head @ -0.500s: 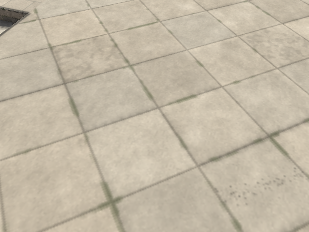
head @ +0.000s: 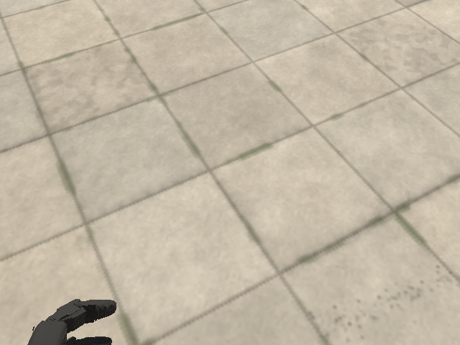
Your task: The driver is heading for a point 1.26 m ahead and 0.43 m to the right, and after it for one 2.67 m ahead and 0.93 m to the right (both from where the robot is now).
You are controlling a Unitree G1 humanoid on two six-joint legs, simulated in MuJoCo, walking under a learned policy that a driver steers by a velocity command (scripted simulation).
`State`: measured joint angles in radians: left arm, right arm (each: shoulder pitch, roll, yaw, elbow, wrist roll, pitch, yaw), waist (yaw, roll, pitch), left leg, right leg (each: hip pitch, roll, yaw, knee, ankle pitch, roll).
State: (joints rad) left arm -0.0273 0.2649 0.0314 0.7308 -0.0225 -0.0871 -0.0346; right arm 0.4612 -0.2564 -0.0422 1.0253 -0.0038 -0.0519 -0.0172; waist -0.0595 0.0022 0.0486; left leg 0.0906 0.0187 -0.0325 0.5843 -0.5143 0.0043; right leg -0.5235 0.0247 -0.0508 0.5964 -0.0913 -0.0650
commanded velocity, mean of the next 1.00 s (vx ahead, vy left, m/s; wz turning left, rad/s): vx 0.49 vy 0.00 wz -0.49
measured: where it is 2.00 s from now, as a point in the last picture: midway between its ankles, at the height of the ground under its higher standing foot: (343, 182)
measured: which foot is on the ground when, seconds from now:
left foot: up 0.00-0.46, down 0.48-1.00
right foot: down 0.00-0.48, up 0.50-0.98, down 1.00-1.00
